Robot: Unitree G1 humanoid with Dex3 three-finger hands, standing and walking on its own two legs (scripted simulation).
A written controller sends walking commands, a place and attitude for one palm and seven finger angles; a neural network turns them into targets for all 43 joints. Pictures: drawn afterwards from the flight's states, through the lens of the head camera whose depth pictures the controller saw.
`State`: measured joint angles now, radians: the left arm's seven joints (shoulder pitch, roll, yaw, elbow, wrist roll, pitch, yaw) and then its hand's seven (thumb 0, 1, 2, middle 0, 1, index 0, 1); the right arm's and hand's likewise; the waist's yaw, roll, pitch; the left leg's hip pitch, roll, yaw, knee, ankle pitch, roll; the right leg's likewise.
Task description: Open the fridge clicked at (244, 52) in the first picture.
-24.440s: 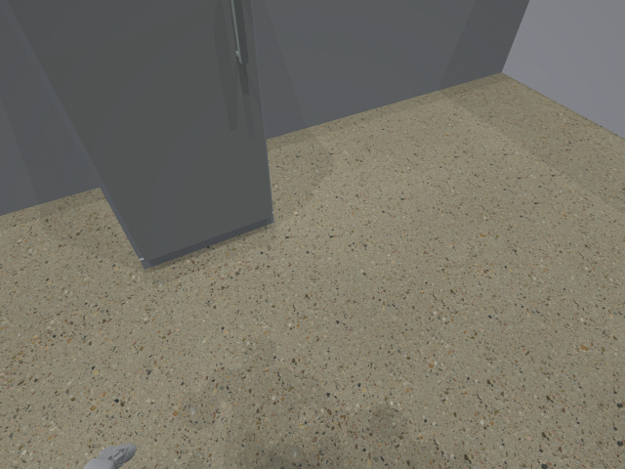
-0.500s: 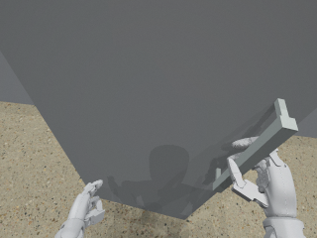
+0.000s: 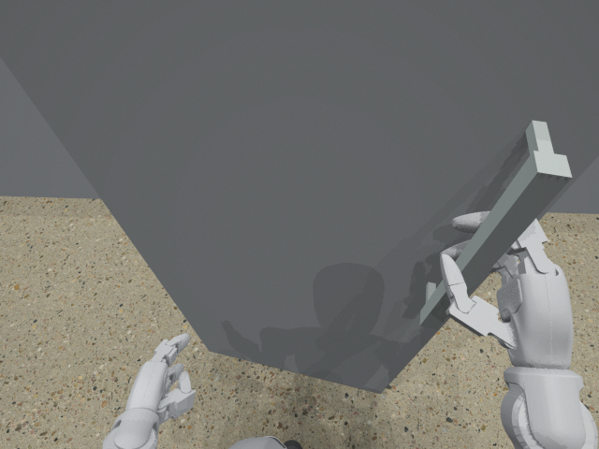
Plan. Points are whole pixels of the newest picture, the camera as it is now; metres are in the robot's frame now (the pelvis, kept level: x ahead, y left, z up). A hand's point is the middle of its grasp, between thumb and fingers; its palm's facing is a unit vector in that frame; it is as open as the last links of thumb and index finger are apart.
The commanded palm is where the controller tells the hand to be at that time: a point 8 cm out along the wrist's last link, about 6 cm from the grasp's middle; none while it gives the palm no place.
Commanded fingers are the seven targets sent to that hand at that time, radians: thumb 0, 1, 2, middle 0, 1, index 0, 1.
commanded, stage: walk backward, drawing the door open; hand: right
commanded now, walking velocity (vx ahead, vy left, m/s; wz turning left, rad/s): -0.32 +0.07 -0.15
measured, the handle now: (469, 250) +0.31 -0.13 +0.15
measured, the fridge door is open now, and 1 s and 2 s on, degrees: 11 51 73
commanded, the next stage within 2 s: stop walking and hold the door back in 1.50 s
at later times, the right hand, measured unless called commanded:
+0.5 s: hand (410, 447) +0.13 -0.06 +0.15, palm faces +0.19 +0.95 -0.23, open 6.9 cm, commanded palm +0.09 -0.11 +0.16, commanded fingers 0.00 -0.90 -0.90 0.45 1.40 0.45 1.40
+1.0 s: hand out of the picture -0.02 +0.07 +0.15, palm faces +0.35 +0.89 -0.28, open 7.5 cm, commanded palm -0.07 +0.04 +0.16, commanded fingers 0.00 -0.90 -0.90 0.45 1.40 0.45 1.40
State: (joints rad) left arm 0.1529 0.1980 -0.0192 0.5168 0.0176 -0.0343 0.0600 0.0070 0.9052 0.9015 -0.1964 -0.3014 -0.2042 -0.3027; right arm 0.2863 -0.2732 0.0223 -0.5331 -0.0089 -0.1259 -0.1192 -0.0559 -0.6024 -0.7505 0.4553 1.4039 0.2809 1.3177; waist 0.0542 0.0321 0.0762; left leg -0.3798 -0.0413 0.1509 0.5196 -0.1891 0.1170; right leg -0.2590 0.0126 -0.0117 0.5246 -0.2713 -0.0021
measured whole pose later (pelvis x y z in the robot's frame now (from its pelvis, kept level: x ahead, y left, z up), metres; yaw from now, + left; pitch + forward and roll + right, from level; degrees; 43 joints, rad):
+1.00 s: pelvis -0.25 +0.27 +0.00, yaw -24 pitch -2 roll +1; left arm 0.12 0.13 0.01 0.66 -0.01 -0.12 0.02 0.01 0.90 0.90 -0.20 -0.30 -0.21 -0.30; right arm 0.10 -0.20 0.07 -0.42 -0.04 -0.09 -0.07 -0.05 -0.66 -0.86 0.33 1.25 0.11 1.09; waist 0.02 -0.09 0.17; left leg -0.29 -0.01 0.01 0.57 -0.25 0.00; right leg -0.37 -0.11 0.22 0.67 -0.39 0.06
